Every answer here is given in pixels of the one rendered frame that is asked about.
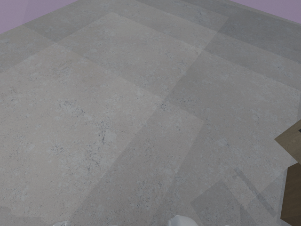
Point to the cupboard door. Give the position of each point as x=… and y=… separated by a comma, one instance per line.
x=290, y=140

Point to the robot right thigh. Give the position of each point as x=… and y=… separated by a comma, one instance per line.
x=181, y=221

